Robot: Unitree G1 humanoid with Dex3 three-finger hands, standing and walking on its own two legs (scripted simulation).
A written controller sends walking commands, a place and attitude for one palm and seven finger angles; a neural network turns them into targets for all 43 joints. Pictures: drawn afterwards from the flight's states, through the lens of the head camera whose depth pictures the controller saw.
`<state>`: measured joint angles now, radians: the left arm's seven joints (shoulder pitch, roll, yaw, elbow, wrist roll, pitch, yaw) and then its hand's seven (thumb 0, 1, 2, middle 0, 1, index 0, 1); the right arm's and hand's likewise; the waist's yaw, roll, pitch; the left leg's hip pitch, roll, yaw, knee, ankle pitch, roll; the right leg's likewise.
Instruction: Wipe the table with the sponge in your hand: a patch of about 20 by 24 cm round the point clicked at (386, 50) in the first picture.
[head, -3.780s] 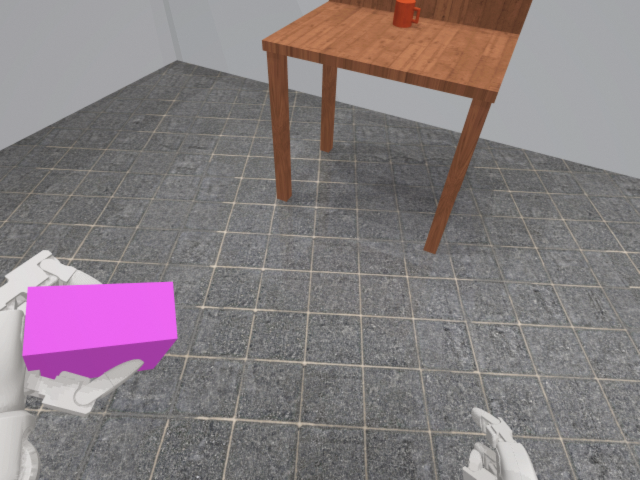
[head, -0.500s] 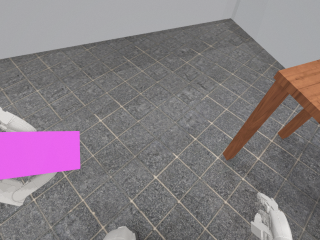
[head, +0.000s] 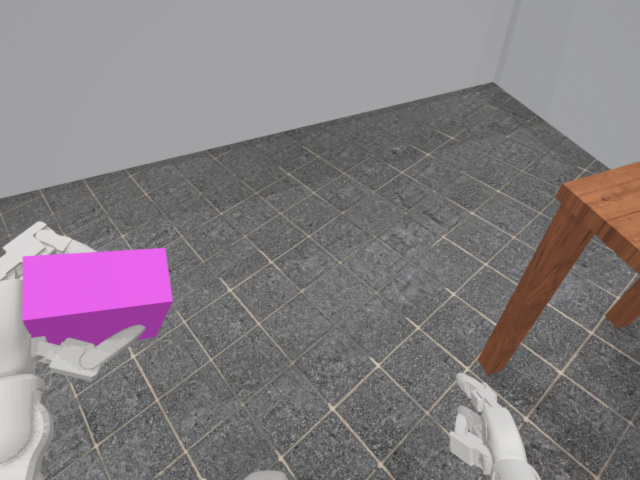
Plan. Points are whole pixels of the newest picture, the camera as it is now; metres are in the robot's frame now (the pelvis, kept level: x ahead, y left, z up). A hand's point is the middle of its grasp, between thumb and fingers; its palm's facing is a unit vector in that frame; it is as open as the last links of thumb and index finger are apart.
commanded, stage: turn to face it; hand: left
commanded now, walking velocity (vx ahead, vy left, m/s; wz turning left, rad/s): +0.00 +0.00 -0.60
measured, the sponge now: (120, 301) +0.24 +0.22 +0.17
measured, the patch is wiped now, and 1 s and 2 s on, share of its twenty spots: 0.00 0.00 0.00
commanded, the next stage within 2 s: none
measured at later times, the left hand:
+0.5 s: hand (159, 306) +0.22 +0.17 +0.19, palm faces +0.17 -0.89 -0.42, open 9.8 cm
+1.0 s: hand (303, 387) +0.17 +0.03 +0.18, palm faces -0.20 -0.84 -0.50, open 9.8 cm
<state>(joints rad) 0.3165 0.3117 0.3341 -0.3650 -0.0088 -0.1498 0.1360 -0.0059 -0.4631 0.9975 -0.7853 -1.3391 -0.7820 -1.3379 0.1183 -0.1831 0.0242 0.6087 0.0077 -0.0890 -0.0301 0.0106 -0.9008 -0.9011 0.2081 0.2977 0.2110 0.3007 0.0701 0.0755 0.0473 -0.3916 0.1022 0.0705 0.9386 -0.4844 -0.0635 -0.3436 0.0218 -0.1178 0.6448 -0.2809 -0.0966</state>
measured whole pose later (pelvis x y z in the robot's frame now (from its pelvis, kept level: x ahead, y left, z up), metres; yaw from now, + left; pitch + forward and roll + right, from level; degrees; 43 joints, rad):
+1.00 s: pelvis -0.16 -0.01 +0.00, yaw -35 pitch -1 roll -2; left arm 0.38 0.39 0.34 -0.53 0.00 -0.18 0.12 -0.01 -0.46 1.00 -0.77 -1.35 -0.77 -1.35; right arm 0.20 -0.19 0.01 0.53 0.02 -0.05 0.02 0.01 -0.90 -0.90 0.21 0.30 0.21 0.30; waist -0.01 0.07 0.14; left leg -0.35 0.28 0.16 0.72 -0.36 -0.09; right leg -0.29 0.01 -0.12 0.60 -0.29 -0.01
